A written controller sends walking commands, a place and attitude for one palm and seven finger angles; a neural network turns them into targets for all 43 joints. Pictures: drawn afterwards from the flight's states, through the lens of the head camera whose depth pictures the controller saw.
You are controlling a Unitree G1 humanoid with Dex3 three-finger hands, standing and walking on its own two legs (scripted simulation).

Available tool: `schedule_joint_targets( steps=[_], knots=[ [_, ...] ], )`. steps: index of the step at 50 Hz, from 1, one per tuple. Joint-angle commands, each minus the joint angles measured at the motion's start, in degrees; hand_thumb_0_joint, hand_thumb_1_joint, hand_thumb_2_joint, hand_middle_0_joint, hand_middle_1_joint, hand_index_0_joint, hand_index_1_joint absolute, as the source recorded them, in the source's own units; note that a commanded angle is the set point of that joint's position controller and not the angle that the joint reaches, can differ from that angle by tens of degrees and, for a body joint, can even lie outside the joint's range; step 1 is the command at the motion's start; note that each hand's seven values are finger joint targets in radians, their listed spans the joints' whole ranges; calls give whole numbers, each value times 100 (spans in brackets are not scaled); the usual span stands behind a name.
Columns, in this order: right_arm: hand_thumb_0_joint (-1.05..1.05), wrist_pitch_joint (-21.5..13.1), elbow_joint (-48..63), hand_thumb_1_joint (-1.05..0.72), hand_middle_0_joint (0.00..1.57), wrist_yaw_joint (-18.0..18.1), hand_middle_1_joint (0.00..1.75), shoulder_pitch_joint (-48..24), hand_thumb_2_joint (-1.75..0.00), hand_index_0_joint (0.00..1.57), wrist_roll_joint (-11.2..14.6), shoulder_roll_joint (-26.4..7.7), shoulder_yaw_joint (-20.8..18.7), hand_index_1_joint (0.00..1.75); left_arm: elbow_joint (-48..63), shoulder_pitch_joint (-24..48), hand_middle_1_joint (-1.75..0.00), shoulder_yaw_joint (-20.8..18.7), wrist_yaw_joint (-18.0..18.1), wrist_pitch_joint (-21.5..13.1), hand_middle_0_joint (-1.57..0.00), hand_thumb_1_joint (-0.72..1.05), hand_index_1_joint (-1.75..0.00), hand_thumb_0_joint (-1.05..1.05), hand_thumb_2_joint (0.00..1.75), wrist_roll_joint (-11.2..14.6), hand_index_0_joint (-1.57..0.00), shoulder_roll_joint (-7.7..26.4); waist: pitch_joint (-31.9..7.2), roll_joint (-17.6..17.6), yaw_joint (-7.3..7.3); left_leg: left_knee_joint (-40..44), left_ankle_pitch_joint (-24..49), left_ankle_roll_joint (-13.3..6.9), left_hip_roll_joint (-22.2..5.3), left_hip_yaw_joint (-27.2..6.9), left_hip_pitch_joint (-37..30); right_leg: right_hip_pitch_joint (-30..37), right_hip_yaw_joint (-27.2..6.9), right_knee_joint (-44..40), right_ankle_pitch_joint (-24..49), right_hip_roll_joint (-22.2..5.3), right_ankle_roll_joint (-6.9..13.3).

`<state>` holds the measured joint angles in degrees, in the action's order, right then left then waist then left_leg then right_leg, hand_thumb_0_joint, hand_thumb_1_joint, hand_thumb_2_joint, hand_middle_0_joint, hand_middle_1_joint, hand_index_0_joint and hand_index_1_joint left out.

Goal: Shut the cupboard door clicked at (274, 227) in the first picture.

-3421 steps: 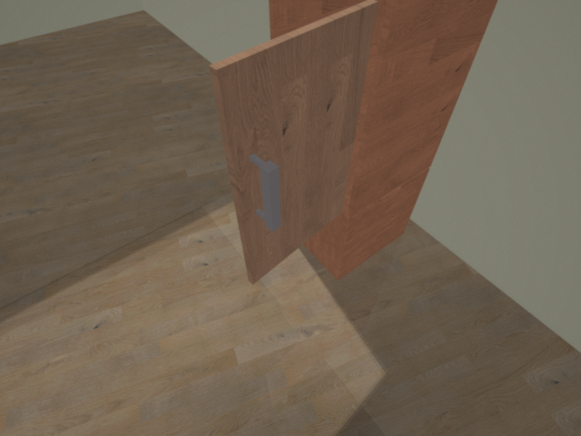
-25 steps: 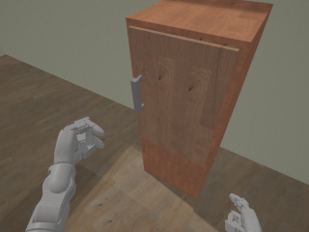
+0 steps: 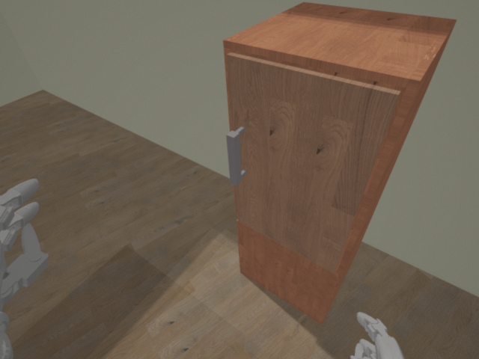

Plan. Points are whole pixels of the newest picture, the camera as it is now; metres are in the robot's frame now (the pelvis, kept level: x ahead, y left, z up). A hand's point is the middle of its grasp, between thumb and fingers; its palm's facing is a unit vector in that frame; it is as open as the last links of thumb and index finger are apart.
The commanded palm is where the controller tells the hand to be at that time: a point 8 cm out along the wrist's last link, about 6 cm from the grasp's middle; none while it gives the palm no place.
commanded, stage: draw the hand back to the body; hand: left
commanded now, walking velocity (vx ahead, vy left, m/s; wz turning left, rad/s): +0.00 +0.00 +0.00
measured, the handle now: (238, 155) +0.62 +0.09 -0.01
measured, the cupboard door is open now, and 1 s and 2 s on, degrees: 0 0 0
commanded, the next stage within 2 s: step back with the hand held close in 0.30 s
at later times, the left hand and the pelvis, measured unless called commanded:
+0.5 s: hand (64, 256) +0.19 +0.26 +0.16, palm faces +0.47 -0.78 -0.41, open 7.4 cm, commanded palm +0.13 +0.29 +0.17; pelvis -0.01 -0.01 +0.00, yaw +0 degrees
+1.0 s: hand (25, 290) +0.14 +0.28 +0.15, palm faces +0.45 -0.76 -0.48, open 7.4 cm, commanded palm +0.08 +0.31 +0.17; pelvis -0.06 +0.01 -0.02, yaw -1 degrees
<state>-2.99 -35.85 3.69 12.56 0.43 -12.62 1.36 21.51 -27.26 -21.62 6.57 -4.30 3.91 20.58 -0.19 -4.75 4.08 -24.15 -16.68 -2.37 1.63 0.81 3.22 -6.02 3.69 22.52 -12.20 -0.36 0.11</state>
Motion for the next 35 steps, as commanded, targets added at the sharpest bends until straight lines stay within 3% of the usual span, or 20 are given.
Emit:
schedule_joint_targets(
  steps=[1, 4, 6, 9, 12, 15, 18, 21, 22, 23, 24, 26, 30, 33, 35],
  knots=[
    [0, -436, 874, -90, 20, 70, 30, -743, -90, 20, -1, -672, -240, 30, 955, 967, -30, -144, 86, -298, -20, 90, -30, 0, 90, -47, -20, 700, 63, 96, -187, 563, 1366, 279, -326, -221, 603, 62, -81, -204, 562, -29, 78],
    [0, -494, 848, -90, 20, 123, 30, -787, -90, 20, -10, -699, -252, 30, 947, 1027, -30, -255, 137, -323, -20, 90, -30, 0, 90, -76, -20, 869, -39, 254, -130, 588, 1113, 213, -286, -234, 616, 146, -104, -231, 398, -19, 96],
    [0, -545, 881, -90, 20, 144, 30, -803, -90, 20, -16, -632, -253, 30, 1167, 945, -30, -375, 171, -397, -20, 90, -30, 0, 90, -79, -20, 978, -449, 208, -63, 530, 1286, 194, -247, -189, 517, 367, -108, -145, 568, -48, 96],
    [0, -612, 852, -90, 20, 143, 30, -833, -90, 20, -36, -626, -230, 30, 1394, 855, -30, -578, 197, -446, -20, 90, -30, 0, 90, -86, -20, 1190, -595, -108, 0, 501, 1419, 236, -222, -200, 573, 585, -139, -136, 716, -41, 118],
    [0, -642, 841, -90, 20, 132, 30, -853, -90, 20, -33, -536, -185, 30, 1297, 697, -30, -533, 193, -440, -20, 90, -30, 0, 90, -65, -20, 1057, -258, -225, -13, 516, 1428, 267, -221, -157, 670, 464, -126, -155, 741, -41, 120],
    [0, -610, 846, -90, 20, 128, 30, -856, -90, 20, -12, -543, -198, 30, 1060, 655, -30, -468, 143, -406, -20, 90, -30, 0, 90, -29, -20, 935, 66, 85, -52, 551, 1230, 230, -257, -121, 764, 313, -152, -266, 561, -34, 106],
    [0, -571, 831, -90, 20, 119, 30, -811, -90, 20, -2, -555, -221, 30, 915, 641, -30, -452, 116, -403, -20, 90, -30, 0, 90, -30, -20, 881, 130, 30, -76, 559, 1137, 210, -264, -77, 724, 198, -163, -298, 477, -22, 97],
    [0, -565, 853, -90, 20, 112, 30, -818, -90, 20, -4, -578, -246, 30, 991, 673, -30, -407, 91, -422, -20, 90, -30, 0, 90, -23, -20, 864, -52, 74, -77, 544, 1221, 186, -265, -69, 638, 276, -187, -288, 555, -31, 84],
    [0, -462, 1047, -90, 20, 97, 30, -725, -90, 20, 46, -812, -329, 30, 1218, 1184, -30, -993, 141, -638, -20, 90, -30, 0, 90, -36, -20, 1482, 121, 88, -304, 259, 636, 42, -404, -197, 1167, -130, -799, -507, 597, -349, 135],
    [0, -404, 962, -90, 20, 105, 30, -639, -90, 20, 10, -726, -340, 30, 824, 551, -30, -738, 116, -667, -20, 90, -30, 0, 90, -40, -20, 1124, -43, 482, -325, 9, 558, 19, -351, -245, 1053, -296, -945, -598, 519, -576, 205],
    [0, -365, 969, -90, 20, 90, 30, -679, -90, 20, -7, -735, -360, 30, 957, 501, -30, -731, 119, -693, -20, 90, -30, 0, 90, -69, -20, 1160, -89, 431, -324, -146, 630, 26, -327, -249, 1007, -355, -1083, -641, 699, -706, 281],
    [0, -287, 987, -90, 20, 62, 30, -638, -90, 20, -3, -692, -354, 30, 1029, 313, -30, -591, 139, -758, -20, 90, -30, 0, 90, -85, -20, 1043, -383, 653, -375, -402, 666, 64, -308, -245, 1015, -400, -1155, -564, 723, -916, 366],
    [0, -159, 1067, -90, 20, 91, 30, -592, -90, 20, 20, -708, -402, 30, 1350, -97, -30, -808, 255, -825, -20, 90, -30, 0, 90, -56, -20, 1233, -967, 391, -403, -436, 1389, 133, -413, -329, 1056, -101, -976, 48, 1757, -956, 406],
    [0, -58, 1195, -90, 20, 147, 30, -612, -90, 20, 34, -778, -443, 30, 1666, -205, -30, -984, 317, -828, -20, 90, -30, 0, 90, -35, -20, 1405, -1160, 261, -401, -316, 2260, 168, -556, -429, 1129, 1, -743, 568, 2312, -699, 256],
    [0, -11, 1270, -90, 20, 200, 30, -647, -90, 20, 30, -785, -441, 30, 1829, -256, -30, -1093, 332, -830, -20, 90, -30, 0, 90, -34, -20, 1495, -1252, -53, -362, -206, 3044, 214, -689, -556, 1276, 187, -540, 973, 2578, -496, 147]
  ],
)
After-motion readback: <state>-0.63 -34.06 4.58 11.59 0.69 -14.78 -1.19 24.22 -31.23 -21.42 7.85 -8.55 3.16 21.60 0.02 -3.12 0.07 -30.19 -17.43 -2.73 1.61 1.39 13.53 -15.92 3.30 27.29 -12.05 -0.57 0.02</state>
